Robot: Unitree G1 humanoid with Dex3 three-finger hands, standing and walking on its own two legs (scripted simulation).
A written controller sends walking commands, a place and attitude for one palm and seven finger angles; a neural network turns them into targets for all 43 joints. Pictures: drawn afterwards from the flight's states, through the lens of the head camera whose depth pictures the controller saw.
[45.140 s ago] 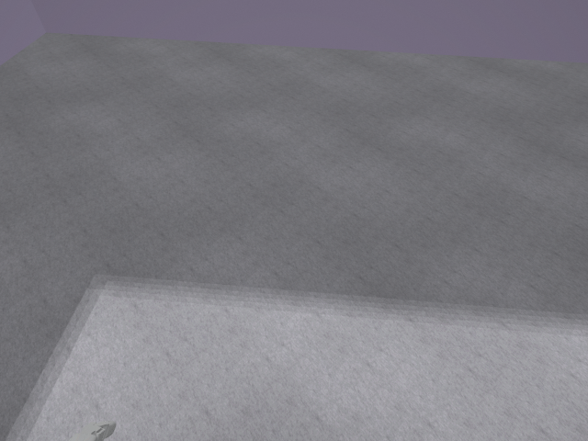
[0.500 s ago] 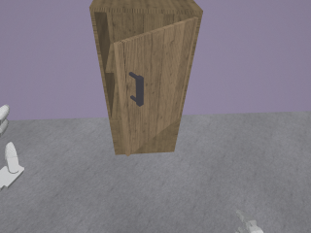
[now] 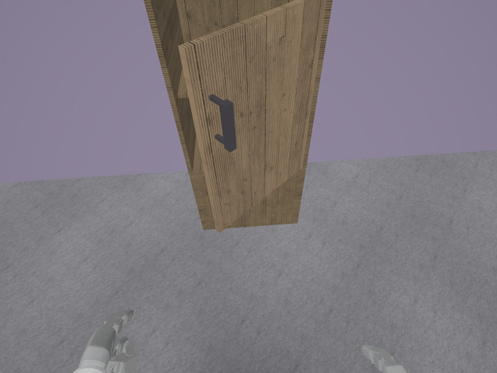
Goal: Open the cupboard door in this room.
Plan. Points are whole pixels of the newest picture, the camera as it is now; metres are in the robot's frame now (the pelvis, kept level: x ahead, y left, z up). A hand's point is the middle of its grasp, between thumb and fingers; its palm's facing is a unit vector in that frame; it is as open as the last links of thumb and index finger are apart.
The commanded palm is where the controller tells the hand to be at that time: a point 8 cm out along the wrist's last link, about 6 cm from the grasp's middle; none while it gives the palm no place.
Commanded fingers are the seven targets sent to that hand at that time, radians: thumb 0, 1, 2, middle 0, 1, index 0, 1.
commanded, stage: let the arm hang, fingers relaxed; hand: left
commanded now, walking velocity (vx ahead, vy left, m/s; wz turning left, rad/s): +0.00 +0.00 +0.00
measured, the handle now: (222, 123) +0.59 +0.08 +0.08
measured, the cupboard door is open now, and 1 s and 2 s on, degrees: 40 40 40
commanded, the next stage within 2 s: look to check the result in 0.90 s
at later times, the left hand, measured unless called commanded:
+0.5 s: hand out of the picture -0.02 +0.16 -0.15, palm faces +0.09 -0.97 -0.23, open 7.3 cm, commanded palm none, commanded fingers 0.00 0.90 0.90 -0.20 -0.30 -0.20 -0.30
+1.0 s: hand out of the picture +0.02 +0.14 -0.16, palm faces +0.10 -0.97 -0.20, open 7.4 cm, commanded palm none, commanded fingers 0.00 0.90 0.90 -0.20 -0.30 -0.20 -0.30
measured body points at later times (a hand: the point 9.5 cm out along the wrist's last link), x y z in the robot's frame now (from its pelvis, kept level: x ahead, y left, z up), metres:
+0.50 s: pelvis +0.03 -0.02 +0.02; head +0.04 -0.03 +0.47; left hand -0.02 +0.21 -0.13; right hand +0.02 -0.23 -0.15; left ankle +0.07 +0.11 -0.72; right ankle -0.01 -0.11 -0.72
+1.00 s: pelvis +0.04 -0.03 +0.02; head +0.05 -0.04 +0.47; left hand +0.01 +0.19 -0.14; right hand +0.04 -0.24 -0.15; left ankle +0.07 +0.11 -0.72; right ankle -0.01 -0.11 -0.72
